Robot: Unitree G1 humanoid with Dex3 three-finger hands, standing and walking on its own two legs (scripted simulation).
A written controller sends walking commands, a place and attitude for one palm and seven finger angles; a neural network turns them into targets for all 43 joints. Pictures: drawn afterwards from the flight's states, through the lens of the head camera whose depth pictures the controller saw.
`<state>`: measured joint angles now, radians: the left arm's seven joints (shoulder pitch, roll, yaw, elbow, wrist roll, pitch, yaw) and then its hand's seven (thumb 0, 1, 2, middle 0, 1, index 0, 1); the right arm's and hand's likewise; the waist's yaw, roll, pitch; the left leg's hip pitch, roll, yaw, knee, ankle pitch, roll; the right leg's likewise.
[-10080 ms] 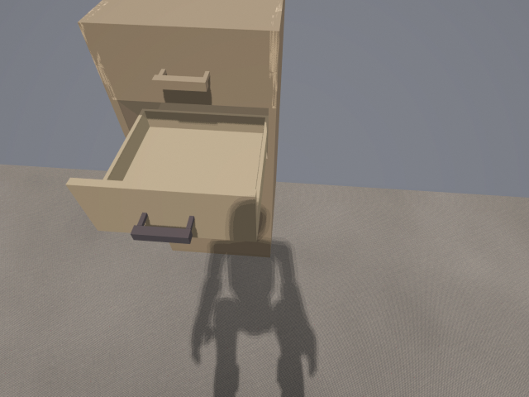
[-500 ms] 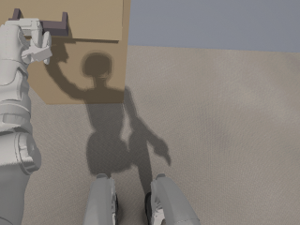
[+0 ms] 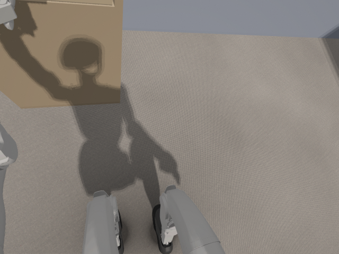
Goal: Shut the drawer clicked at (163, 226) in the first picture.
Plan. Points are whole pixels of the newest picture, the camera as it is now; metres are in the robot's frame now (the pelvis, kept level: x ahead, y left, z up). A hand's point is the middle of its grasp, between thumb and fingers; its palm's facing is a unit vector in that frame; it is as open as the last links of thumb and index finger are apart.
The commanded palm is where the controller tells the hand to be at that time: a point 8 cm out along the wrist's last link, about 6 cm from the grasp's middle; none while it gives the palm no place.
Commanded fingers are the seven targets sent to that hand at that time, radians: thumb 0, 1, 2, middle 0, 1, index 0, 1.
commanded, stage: push the drawer shut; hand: left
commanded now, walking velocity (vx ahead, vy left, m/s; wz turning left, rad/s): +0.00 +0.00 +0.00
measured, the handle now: out of the picture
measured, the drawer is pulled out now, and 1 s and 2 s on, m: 0.00 0.00 0.00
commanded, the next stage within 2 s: pull the fist back off the drawer in 0.26 s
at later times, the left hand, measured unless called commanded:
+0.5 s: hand out of the picture +0.59 +0.25 +0.07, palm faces +0.03 -1.00 -0.05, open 3.5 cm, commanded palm +0.63 +0.22 +0.08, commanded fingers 0.00 0.90 0.90 -1.40 -1.60 -1.40 -1.60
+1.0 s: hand (5, 6) +0.58 +0.24 +0.07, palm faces +0.05 -1.00 -0.01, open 3.1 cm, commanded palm +0.58 +0.24 +0.08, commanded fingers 0.00 0.90 0.90 -1.40 -1.60 -1.40 -1.60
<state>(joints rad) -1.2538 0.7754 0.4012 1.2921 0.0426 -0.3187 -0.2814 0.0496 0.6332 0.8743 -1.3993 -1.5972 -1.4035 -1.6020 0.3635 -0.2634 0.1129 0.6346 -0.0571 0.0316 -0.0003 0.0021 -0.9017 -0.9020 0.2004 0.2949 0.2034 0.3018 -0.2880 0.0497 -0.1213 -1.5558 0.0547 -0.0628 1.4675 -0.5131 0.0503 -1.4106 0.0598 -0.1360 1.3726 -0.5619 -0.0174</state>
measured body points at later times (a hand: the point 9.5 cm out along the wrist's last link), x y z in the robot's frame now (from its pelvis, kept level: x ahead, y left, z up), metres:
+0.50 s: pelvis -0.01 +0.00 +0.00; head +0.21 +0.08 +0.38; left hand +0.59 +0.30 +0.08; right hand -0.03 -0.25 -0.08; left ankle +0.06 +0.09 -0.57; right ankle +0.04 -0.12 -0.57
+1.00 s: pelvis +0.00 +0.01 +0.01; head +0.21 +0.07 +0.41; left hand +0.58 +0.29 +0.07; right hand -0.01 -0.24 -0.07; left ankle +0.06 +0.09 -0.57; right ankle +0.04 -0.12 -0.57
